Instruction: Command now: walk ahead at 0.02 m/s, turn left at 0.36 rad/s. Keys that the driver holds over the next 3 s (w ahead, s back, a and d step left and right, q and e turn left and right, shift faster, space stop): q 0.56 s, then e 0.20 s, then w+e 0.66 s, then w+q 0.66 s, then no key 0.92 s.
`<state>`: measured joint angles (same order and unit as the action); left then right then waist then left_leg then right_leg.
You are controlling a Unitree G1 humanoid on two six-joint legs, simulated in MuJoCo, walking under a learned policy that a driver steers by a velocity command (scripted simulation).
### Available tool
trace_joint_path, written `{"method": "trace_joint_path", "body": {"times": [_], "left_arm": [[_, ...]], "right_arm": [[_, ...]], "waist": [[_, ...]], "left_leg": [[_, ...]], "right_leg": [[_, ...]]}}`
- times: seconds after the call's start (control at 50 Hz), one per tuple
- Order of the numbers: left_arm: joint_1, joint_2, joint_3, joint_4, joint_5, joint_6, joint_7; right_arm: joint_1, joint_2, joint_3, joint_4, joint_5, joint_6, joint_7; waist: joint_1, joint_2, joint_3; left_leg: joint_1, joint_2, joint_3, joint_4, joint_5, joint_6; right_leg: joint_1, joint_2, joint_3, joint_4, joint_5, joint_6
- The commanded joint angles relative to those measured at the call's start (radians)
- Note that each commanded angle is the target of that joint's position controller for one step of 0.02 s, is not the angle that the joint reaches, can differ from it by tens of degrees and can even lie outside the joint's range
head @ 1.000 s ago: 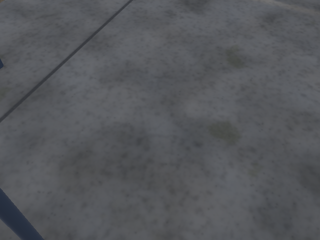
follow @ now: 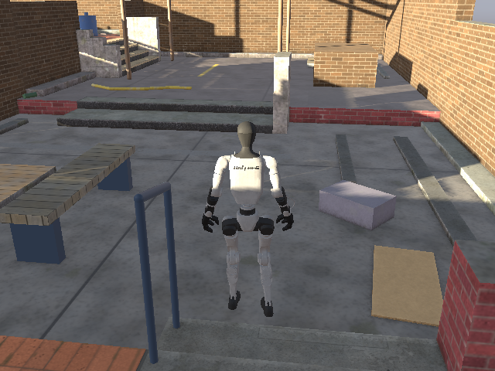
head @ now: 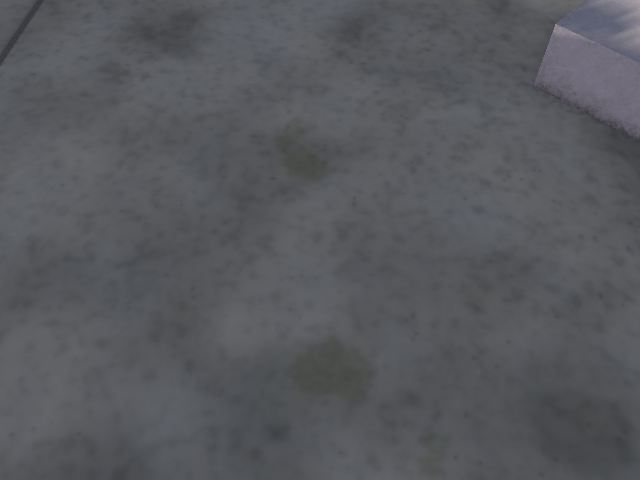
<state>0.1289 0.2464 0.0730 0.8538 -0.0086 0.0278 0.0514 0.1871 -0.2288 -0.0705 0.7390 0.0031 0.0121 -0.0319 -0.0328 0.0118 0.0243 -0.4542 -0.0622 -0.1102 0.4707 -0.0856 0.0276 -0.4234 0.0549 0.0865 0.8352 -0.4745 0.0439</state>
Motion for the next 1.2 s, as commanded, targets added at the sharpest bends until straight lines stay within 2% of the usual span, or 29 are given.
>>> {"method": "trace_joint_path", "body": {"times": [0.02,0.08,0.12,0.14,0.16,0.18,0.2,0.24,0.28,0.34,0.4,0.5,0.56,0.6,0.62,0.64,0.66,0.68,0.72,0.76,0.8,0.86,0.98,1.06,1.12,1.14,1.16,1.18,1.2], "left_arm": [[0.04,0.061,0.017,-0.045,-0.005,-0.019,-0.002],[0.07,0.079,0.02,-0.038,-0.003,-0.024,-0.019],[0.137,0.106,0.035,-0.02,-0.004,-0.032,-0.022],[0.185,0.162,0.052,-0.015,0.013,-0.034,-0.019],[0.175,0.261,0.074,-0.023,0.04,-0.036,-0.019],[0.085,0.215,0.061,-0.072,0.062,-0.044,-0.016],[0.009,0.16,0.045,-0.108,0.057,-0.049,-0.012],[-0.063,0.125,0.034,-0.138,0.015,-0.059,-0.017],[-0.023,0.123,0.031,-0.13,0.008,-0.056,-0.018],[0.054,0.146,0.041,-0.121,0.013,-0.041,-0.014],[0.075,0.18,0.052,-0.122,0.015,-0.027,-0.005],[0.051,0.22,0.067,-0.142,0.003,-0.02,-0.019],[0.047,0.226,0.071,-0.145,-0.02,-0.024,-0.025],[0.077,0.19,0.057,-0.121,-0.031,-0.032,-0.032],[0.085,0.133,0.034,-0.139,0.011,-0.04,-0.04],[0.077,0.068,0.001,-0.171,0.043,-0.049,-0.052],[0.05,0.14,0.021,-0.149,0.012,-0.043,-0.057],[0.049,0.151,0.024,-0.137,-0.011,-0.033,-0.06],[0.054,0.155,0.027,-0.109,-0.003,-0.013,-0.042],[0.105,0.146,0.027,-0.089,-0.003,0.003,-0.033],[0.106,0.137,0.021,-0.089,-0.011,0.008,-0.03],[0.0,0.156,0.023,-0.144,-0.025,-0.004,-0.031],[-0.013,0.108,0.016,-0.166,-0.021,-0.041,-0.059],[0.011,0.106,0.015,-0.163,-0.026,-0.043,-0.081],[0.153,0.122,0.031,-0.11,-0.023,-0.038,-0.083],[0.283,0.18,0.061,-0.077,-0.028,-0.037,-0.074],[0.4,0.347,0.103,-0.075,-0.024,-0.043,-0.061],[0.384,0.327,0.081,-0.111,-0.007,-0.073,-0.074],[0.329,0.27,0.062,-0.13,0.001,-0.093,-0.078]], "right_arm": [[-0.04,-0.175,-0.055,-0.086,0.005,0.003,-0.017],[-0.047,-0.177,-0.057,-0.097,0.008,0.002,-0.024],[-0.047,-0.174,-0.058,-0.108,0.023,0.01,-0.022],[-0.049,-0.15,-0.051,-0.117,0.022,0.017,-0.021],[-0.086,-0.113,-0.041,-0.173,0.036,0.016,-0.015],[-0.057,-0.174,-0.058,-0.16,0.016,0.002,-0.011],[-0.008,-0.218,-0.078,-0.126,0.012,0.003,-0.007],[0.08,-0.207,-0.083,-0.074,0.009,0.021,-0.014],[0.061,-0.153,-0.064,-0.083,0.014,0.021,-0.008],[-0.033,-0.134,-0.049,-0.138,0.029,0.022,0.006],[-0.084,-0.122,-0.035,-0.178,0.021,0.028,0.023],[-0.103,-0.128,-0.034,-0.205,0.022,0.028,0.045],[-0.095,-0.13,-0.042,-0.213,0.027,0.034,0.059],[-0.009,-0.145,-0.054,-0.183,0.016,0.028,0.05],[0.055,-0.229,-0.072,-0.182,0.008,0.024,0.033],[0.031,-0.255,-0.057,-0.195,-0.022,0.012,0.025],[0.065,-0.15,-0.025,-0.168,-0.036,0.001,0.03],[0.012,-0.111,-0.009,-0.142,-0.032,-0.013,0.038],[-0.089,-0.112,-0.008,-0.12,-0.016,-0.024,0.039],[-0.131,-0.129,-0.012,-0.098,-0.028,-0.028,0.03],[-0.119,-0.15,-0.023,-0.078,-0.022,-0.026,0.017],[-0.037,-0.204,-0.045,-0.042,0.001,-0.026,-0.001],[-0.014,-0.187,-0.055,-0.007,0.01,-0.066,0.003],[-0.035,-0.218,-0.067,0.004,0.015,-0.061,0.026],[-0.064,-0.213,-0.062,0.015,0.027,-0.053,0.034],[-0.072,-0.167,-0.045,0.014,0.013,-0.057,0.036],[-0.132,-0.103,-0.022,-0.054,-0.012,-0.069,0.035],[-0.176,-0.123,-0.019,-0.08,0.004,-0.105,0.037],[-0.173,-0.178,-0.03,-0.078,0.035,-0.131,0.052]], "waist": [[0.026,0.162,-0.187],[0.047,0.169,-0.181],[0.082,0.155,-0.157],[0.09,0.077,-0.154],[0.055,-0.27,-0.093],[0.043,-0.268,-0.08],[0.01,-0.179,-0.092],[-0.025,-0.104,-0.076],[0.004,-0.104,-0.064],[0.059,-0.146,-0.062],[0.082,-0.158,-0.07],[0.08,-0.171,-0.068],[0.066,-0.183,-0.081],[0.014,-0.102,-0.128],[0.007,0.078,-0.226],[0.027,0.272,-0.289],[-0.02,0.145,-0.334],[0.007,0.129,-0.255],[0.037,0.11,-0.153],[0.072,0.116,-0.136],[0.05,0.122,-0.136],[-0.017,0.135,-0.024],[-0.002,0.088,0.006],[0.018,0.088,-0.014],[0.095,0.034,-0.039],[0.149,-0.046,-0.08],[0.179,-0.363,-0.078],[0.177,-0.289,-0.127],[0.15,-0.211,-0.08]], "left_leg": [[0.199,0.197,-0.312,-0.183,-0.131,0.156],[0.171,0.193,-0.345,-0.181,-0.141,0.154],[0.078,0.145,-0.32,-0.145,-0.222,0.102],[-0.049,0.086,-0.257,-0.017,-0.309,0.05],[-0.248,-0.071,-0.049,0.226,-0.406,0.0],[-0.281,-0.031,-0.082,0.45,-0.466,-0.036],[-0.275,-0.017,-0.105,0.579,-0.414,-0.045],[-0.268,0.0,-0.082,0.68,-0.319,-0.068],[-0.273,0.006,-0.031,0.735,-0.265,-0.093],[-0.308,0.048,0.016,0.608,-0.221,-0.125],[-0.266,0.086,0.054,0.504,-0.219,-0.14],[-0.098,0.091,0.148,0.32,-0.253,-0.093],[-0.006,0.066,0.181,0.159,-0.23,-0.04],[0.265,0.035,0.153,-0.106,0.032,0.023],[0.55,0.216,-0.069,-0.066,0.445,0.08],[0.628,0.478,-0.321,-0.012,0.822,0.288],[0.534,0.479,-0.253,-0.034,0.73,0.347],[0.486,0.402,-0.157,-0.044,0.622,0.297],[0.385,0.325,-0.063,-0.075,0.497,0.213],[0.284,0.293,0.021,-0.096,0.512,0.196],[0.284,0.291,0.035,-0.157,0.177,0.191],[0.327,0.356,-0.091,-0.296,-0.366,0.2],[0.426,0.392,-0.029,-0.332,-0.322,0.172],[0.362,0.368,0.092,-0.291,-0.262,0.145],[0.223,0.316,0.207,-0.102,-0.263,0.091],[0.122,0.255,0.285,0.141,-0.159,0.048],[-0.228,0.089,0.362,0.602,-0.329,-0.059],[-0.44,0.025,0.101,0.778,-0.499,-0.048],[-0.512,0.084,0.051,0.812,-0.434,-0.016]], "right_leg": [[0.026,0.018,-0.009,-0.108,0.07,0.002],[0.114,0.013,-0.007,-0.247,0.141,-0.015],[0.244,-0.007,-0.03,-0.401,0.217,-0.045],[0.349,-0.136,0.069,-0.475,0.197,-0.097],[0.321,-0.341,0.354,-0.598,0.15,-0.229],[0.273,-0.457,0.455,-0.608,0.284,-0.306],[0.274,-0.43,0.364,-0.572,0.395,-0.295],[0.292,-0.333,0.196,-0.514,0.514,-0.22],[0.306,-0.292,0.086,-0.498,0.691,-0.216],[0.408,-0.291,0.027,-0.499,0.751,-0.235],[0.43,-0.321,-0.007,-0.5,0.733,-0.254],[0.369,-0.352,-0.079,-0.472,0.756,-0.248],[0.384,-0.372,-0.094,-0.4,0.764,-0.217],[0.279,-0.304,-0.149,-0.238,0.697,-0.14],[0.062,-0.236,-0.212,-0.03,0.403,-0.052],[-0.142,-0.134,-0.16,0.181,-0.222,0.015],[-0.109,-0.155,-0.046,0.264,-0.237,0.033],[-0.111,-0.172,-0.026,0.25,-0.204,0.034],[-0.093,-0.174,-0.025,0.155,-0.098,0.042],[0.027,-0.14,-0.036,0.105,0.007,0.055],[0.036,-0.131,-0.069,0.056,0.068,0.046],[-0.122,-0.141,-0.072,0.051,0.069,0.008],[-0.194,-0.175,-0.064,-0.026,0.1,-0.054],[-0.047,-0.151,-0.139,-0.117,0.119,-0.095],[0.219,-0.067,-0.228,-0.249,0.187,-0.135],[0.393,-0.06,-0.174,-0.289,0.165,-0.179],[0.568,-0.314,0.348,-0.489,0.05,-0.336],[0.648,-0.41,0.689,-0.64,-0.041,-0.437],[0.645,-0.425,0.615,-0.644,0.013,-0.415]]}}
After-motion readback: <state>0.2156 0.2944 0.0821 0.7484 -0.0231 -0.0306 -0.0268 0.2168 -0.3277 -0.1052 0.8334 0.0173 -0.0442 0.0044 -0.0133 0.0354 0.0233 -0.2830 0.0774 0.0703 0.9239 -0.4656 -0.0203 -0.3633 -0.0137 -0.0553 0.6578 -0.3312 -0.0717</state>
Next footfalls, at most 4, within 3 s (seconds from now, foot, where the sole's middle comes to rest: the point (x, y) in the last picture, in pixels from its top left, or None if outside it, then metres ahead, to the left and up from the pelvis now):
0.12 right None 0.06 -0.13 -0.77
0.62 left None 0.05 0.13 -0.77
1.14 right None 0.21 -0.10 -0.77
1.64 left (282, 407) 0.59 0.08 -0.77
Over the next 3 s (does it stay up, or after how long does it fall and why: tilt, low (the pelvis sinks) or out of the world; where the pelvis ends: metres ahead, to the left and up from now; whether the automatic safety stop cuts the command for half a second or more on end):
stays up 0.83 0.02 0.00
